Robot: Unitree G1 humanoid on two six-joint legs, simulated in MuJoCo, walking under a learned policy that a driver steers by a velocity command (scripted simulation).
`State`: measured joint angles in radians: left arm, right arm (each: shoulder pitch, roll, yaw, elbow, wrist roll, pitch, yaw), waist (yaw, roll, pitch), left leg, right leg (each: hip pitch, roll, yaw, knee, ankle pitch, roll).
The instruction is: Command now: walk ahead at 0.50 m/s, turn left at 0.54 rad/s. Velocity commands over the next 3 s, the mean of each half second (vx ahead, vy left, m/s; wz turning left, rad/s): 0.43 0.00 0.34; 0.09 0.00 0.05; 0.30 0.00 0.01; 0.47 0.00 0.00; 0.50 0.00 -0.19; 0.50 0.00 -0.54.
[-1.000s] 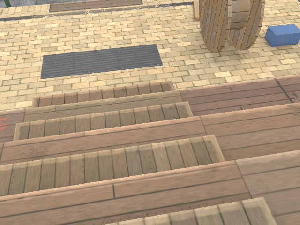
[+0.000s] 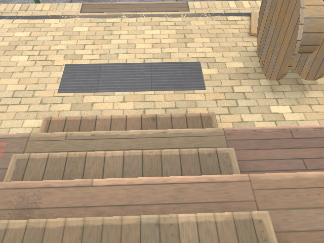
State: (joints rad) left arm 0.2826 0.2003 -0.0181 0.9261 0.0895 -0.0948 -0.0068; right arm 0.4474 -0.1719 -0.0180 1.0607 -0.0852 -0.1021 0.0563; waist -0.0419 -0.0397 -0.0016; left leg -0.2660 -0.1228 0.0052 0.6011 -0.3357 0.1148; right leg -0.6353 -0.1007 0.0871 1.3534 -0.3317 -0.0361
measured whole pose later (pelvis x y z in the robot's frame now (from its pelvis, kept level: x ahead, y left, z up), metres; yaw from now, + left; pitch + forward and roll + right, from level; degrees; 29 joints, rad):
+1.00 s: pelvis +0.31 -0.06 -0.14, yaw +10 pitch +0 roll +0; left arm 0.23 0.24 0.06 0.96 0.01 -0.06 -0.11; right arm 0.19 -0.23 -0.04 1.02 0.00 -0.04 0.07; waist 0.00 0.01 0.01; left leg -0.34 0.02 0.01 0.60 -0.27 -0.01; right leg -0.14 0.04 -0.08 0.54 -0.41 -0.06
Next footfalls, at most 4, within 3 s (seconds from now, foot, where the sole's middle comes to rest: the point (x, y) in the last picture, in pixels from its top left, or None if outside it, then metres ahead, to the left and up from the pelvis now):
0.26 right None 0.30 -0.14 -0.91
0.58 left None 0.36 0.08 -0.91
1.30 left None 0.39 0.11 -0.91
1.70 right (175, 237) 0.66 -0.07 -1.05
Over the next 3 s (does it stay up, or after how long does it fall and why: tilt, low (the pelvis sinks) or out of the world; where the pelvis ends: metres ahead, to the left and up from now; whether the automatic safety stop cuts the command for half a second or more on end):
stays up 1.25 0.10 -0.58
